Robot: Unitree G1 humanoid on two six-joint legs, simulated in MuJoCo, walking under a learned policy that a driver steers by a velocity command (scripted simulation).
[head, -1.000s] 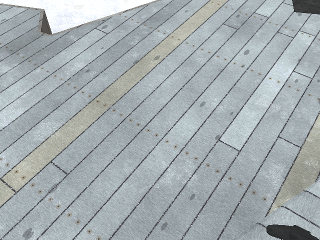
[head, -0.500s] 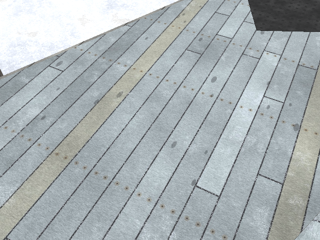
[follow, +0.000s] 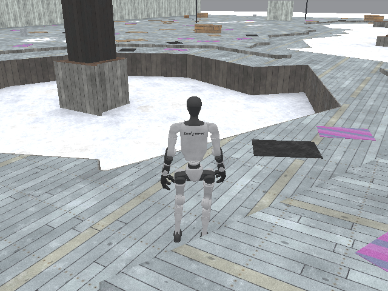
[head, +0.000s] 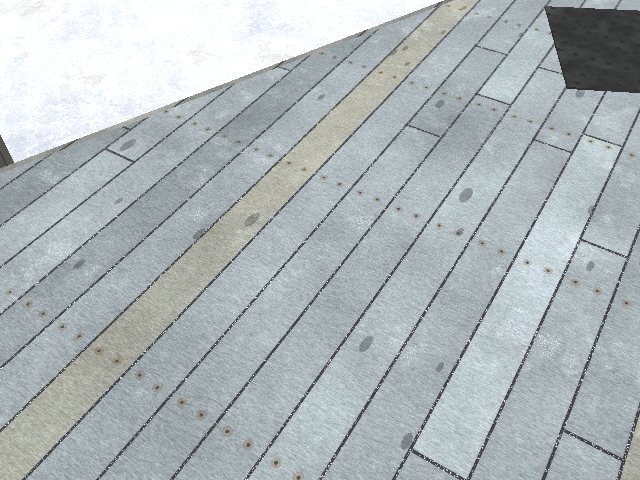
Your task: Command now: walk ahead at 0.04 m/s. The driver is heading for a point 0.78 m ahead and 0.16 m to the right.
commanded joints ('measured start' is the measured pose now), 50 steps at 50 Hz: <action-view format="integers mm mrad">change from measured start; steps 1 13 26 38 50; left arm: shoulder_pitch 21 69 201 134 -65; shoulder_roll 54 65 144 183 70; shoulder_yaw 4 28 51 83 68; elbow -45 4 59 42 -62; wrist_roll -5 -10 -47 -57 -58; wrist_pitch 15 21 39 -24 -29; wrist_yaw -8 27 49 31 5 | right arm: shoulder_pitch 106 131 121 155 217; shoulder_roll -128 -64 -50 -40 -100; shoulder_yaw -37 -53 -62 -79 -44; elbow -24 41 64 75 108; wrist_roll -18 2 22 32 -17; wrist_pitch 63 10 18 -50 -98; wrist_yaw -5 -20 -25 16 11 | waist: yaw -29 -6 30 -78 -15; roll -44 -8 -170 -134 2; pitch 32 -10 86 44 38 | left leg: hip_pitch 257 151 -29 288 292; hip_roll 40 3 -122 -116 155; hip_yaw -16 -24 122 244 34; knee -134 -264 -34 -40 -509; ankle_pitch -10 -89 -389 -138 198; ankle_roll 66 76 94 96 191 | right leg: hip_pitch -262 -6 46 -167 -532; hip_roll -221 -128 -240 -265 -142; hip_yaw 199 96 278 168 257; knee -193 -75 -197 -126 545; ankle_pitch -411 -100 -581 -252 200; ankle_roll -28 33 -63 -64 -31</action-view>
